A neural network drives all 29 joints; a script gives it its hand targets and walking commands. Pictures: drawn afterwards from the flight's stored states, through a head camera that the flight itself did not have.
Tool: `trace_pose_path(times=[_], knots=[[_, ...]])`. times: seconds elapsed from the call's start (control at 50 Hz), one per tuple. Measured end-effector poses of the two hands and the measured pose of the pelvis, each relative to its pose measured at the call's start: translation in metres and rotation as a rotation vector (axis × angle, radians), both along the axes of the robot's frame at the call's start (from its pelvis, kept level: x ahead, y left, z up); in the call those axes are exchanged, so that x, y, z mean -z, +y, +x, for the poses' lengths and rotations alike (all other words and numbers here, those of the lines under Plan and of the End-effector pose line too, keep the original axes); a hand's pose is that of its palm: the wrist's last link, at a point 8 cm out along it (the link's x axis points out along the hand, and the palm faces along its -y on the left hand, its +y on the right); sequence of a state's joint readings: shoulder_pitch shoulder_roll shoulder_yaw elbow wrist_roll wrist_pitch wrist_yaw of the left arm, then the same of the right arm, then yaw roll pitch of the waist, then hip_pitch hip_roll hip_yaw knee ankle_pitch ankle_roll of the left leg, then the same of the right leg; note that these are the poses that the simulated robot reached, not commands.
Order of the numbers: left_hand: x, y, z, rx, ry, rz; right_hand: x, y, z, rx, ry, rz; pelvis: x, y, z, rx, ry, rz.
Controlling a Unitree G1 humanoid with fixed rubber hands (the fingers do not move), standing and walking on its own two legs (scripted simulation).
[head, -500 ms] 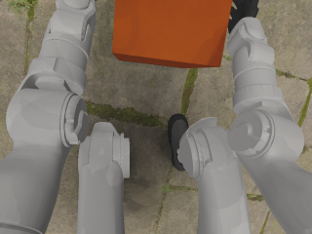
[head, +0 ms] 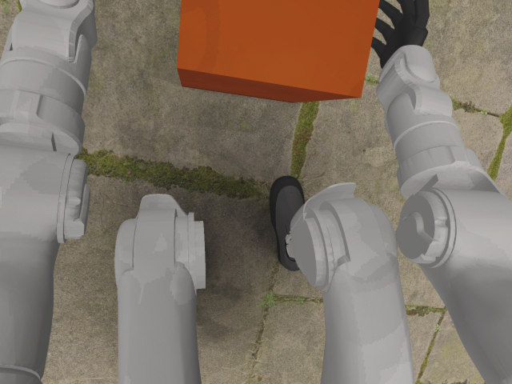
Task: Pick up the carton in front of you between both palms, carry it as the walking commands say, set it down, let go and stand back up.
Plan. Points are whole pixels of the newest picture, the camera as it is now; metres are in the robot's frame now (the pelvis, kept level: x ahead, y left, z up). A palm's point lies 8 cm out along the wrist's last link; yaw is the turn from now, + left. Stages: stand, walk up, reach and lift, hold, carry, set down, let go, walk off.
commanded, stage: set down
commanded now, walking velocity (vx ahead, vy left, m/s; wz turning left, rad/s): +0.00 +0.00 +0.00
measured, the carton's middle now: (261, 17) +0.54 -0.03 -0.25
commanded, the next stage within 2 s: let go in 1.06 s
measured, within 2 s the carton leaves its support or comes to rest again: neither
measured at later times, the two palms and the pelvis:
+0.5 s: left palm out of the picture +0.58 +0.17 -0.02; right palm (496, 23) +0.49 -0.20 -0.03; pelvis -0.01 -0.01 +0.09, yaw +1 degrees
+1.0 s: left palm out of the picture +0.58 +0.19 +0.12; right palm out of the picture +0.49 -0.20 +0.12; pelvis +0.02 -0.01 +0.22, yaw +3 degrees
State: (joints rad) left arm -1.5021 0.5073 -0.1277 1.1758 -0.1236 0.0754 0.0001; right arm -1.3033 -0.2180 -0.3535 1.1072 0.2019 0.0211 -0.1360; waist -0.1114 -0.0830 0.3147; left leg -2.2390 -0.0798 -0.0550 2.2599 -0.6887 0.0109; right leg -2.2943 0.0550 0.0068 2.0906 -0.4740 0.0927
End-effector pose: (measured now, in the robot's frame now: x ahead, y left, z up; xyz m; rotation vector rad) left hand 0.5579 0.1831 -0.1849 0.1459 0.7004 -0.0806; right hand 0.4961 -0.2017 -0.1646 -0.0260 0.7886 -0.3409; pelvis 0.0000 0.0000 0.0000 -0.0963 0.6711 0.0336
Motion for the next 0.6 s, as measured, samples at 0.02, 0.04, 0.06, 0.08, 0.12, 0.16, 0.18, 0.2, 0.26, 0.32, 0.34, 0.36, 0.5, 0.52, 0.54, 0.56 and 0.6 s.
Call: trace_pose_path(times=[0.02, 0.04, 0.06, 0.08, 0.12, 0.16, 0.18, 0.2, 0.26, 0.32, 0.34, 0.36, 0.5, 0.52, 0.54, 0.56, 0.6], knots=[[-0.006, 0.005, 0.004, -0.005, -0.011, 0.007, -0.003, -0.001, 0.002, 0.007, -0.019, 0.002, 0.0, 0.0, -0.001, -0.001, -0.001, -0.001], [-0.011, 0.009, 0.007, -0.007, -0.016, 0.017, -0.007, -0.001, 0.004, 0.011, -0.038, 0.008, 0.0, 0.0, -0.001, -0.002, -0.003, -0.002], [-0.017, 0.012, 0.01, -0.011, -0.023, 0.015, -0.011, 0.0, 0.006, 0.01, -0.054, 0.009, 0.0, 0.0, -0.002, -0.003, -0.003, -0.002], [-0.023, 0.014, 0.013, -0.011, -0.029, 0.017, -0.013, 0.001, 0.008, 0.012, -0.064, 0.01, 0.0, 0.0, -0.003, -0.007, 0.0, 0.0], [-0.032, 0.014, 0.018, -0.009, -0.035, 0.018, -0.02, 0.002, 0.009, 0.014, -0.079, 0.011, -0.002, 0.0, -0.004, -0.007, 0.004, 0.002], [-0.044, 0.011, 0.021, -0.003, -0.054, 0.014, -0.03, 0.004, 0.009, 0.012, -0.11, 0.018, -0.005, -0.001, -0.005, -0.002, 0.007, 0.005], [-0.049, 0.009, 0.021, -0.004, -0.053, 0.012, -0.034, 0.005, 0.008, 0.017, -0.118, 0.026, -0.007, -0.001, -0.006, 0.0, 0.006, 0.007], [-0.054, 0.007, 0.021, -0.008, -0.052, 0.008, -0.039, 0.008, 0.007, 0.019, -0.126, 0.032, -0.009, -0.001, -0.007, 0.003, 0.004, 0.009], [-0.071, 0.001, 0.019, 0.007, -0.056, 0.027, -0.052, 0.011, 0.0, 0.024, -0.126, 0.04, -0.02, -0.002, -0.009, 0.006, 0.01, 0.014], [-0.092, -0.005, 0.019, 0.022, -0.058, 0.031, -0.071, 0.01, -0.003, 0.037, -0.141, 0.039, -0.034, -0.003, -0.01, 0.005, 0.022, 0.023], [-0.101, -0.008, 0.019, 0.027, -0.058, 0.033, -0.079, 0.009, -0.004, 0.042, -0.149, 0.041, -0.039, -0.004, -0.011, 0.005, 0.028, 0.026], [-0.108, -0.009, 0.019, 0.024, -0.054, 0.03, -0.087, 0.008, -0.005, 0.041, -0.15, 0.04, -0.044, -0.004, -0.011, 0.005, 0.032, 0.029], [-0.162, -0.011, 0.022, 0.016, -0.04, 0.025, -0.137, 0.006, -0.004, 0.022, -0.145, 0.037, -0.086, -0.008, -0.008, 0.014, 0.082, 0.039], [-0.17, -0.01, 0.022, 0.018, -0.041, 0.033, -0.144, 0.006, -0.005, 0.028, -0.146, 0.041, -0.092, -0.008, -0.007, 0.013, 0.089, 0.04], [-0.177, -0.009, 0.022, 0.022, -0.04, 0.041, -0.15, 0.005, -0.005, 0.032, -0.149, 0.043, -0.098, -0.008, -0.006, 0.013, 0.096, 0.041], [-0.184, -0.008, 0.022, 0.019, -0.039, 0.039, -0.157, 0.005, -0.005, 0.031, -0.15, 0.043, -0.104, -0.009, -0.005, 0.014, 0.101, 0.043], [-0.195, -0.006, 0.022, 0.009, -0.033, 0.028, -0.167, 0.003, -0.006, 0.032, -0.146, 0.036, -0.116, -0.009, -0.003, 0.014, 0.113, 0.048]])
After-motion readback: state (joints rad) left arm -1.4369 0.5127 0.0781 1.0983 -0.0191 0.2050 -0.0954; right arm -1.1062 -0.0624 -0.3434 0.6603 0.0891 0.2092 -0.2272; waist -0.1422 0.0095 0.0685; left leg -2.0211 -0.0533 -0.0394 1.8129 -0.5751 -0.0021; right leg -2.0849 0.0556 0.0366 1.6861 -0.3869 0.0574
